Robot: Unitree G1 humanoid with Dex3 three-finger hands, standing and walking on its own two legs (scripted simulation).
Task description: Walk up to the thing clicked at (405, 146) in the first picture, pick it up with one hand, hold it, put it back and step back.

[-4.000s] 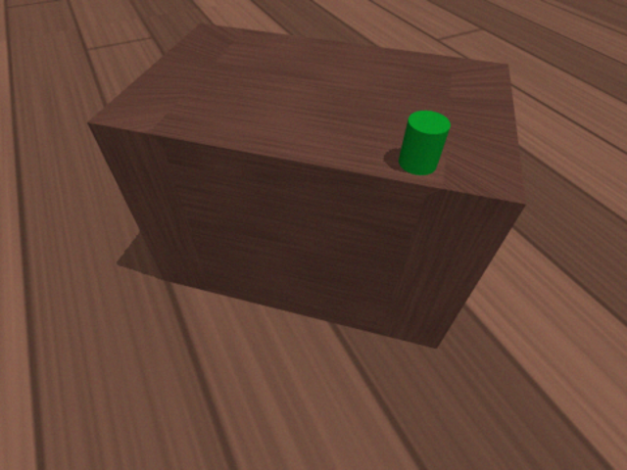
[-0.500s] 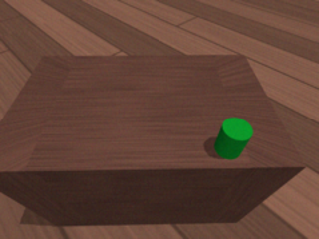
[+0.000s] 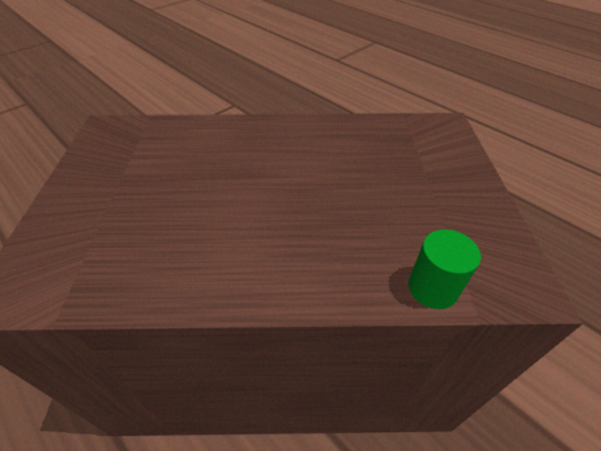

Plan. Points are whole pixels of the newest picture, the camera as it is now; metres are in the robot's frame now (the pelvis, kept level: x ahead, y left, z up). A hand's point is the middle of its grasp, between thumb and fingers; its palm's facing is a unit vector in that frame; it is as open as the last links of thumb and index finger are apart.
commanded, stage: stand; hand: right
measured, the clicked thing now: (441, 270) +0.41 -0.22 -0.03
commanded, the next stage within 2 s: rise first in 1.88 s
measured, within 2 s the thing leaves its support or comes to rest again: neither
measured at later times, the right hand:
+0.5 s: hand out of the picture +0.08 -0.26 -0.16, palm faces -0.04 +0.94 -0.33, open 7.4 cm
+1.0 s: hand out of the picture +0.07 -0.26 -0.16, palm faces -0.04 +0.94 -0.33, open 7.4 cm
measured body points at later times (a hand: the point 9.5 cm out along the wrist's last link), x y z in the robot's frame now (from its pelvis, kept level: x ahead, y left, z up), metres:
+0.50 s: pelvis +0.01 -0.01 +0.00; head +0.01 -0.02 +0.45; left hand +0.08 +0.29 -0.13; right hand +0.08 -0.31 -0.14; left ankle -0.03 +0.13 -0.75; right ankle +0.04 -0.11 -0.75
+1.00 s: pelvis +0.01 -0.01 +0.00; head +0.02 -0.02 +0.45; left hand +0.09 +0.29 -0.13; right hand +0.08 -0.31 -0.14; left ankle -0.03 +0.13 -0.75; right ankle +0.04 -0.11 -0.75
